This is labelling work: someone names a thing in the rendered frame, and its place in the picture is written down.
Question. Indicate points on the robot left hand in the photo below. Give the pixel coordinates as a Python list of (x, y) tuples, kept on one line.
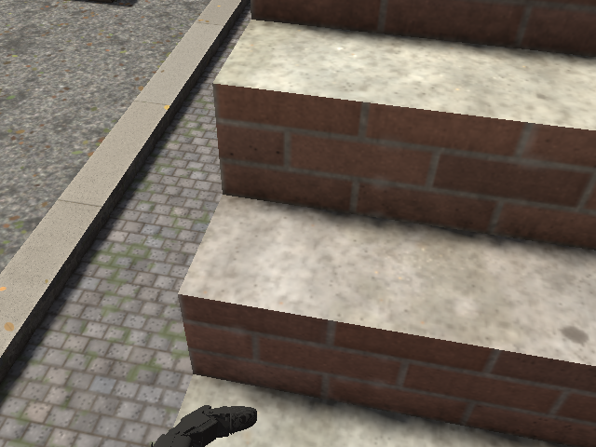
[(204, 425)]

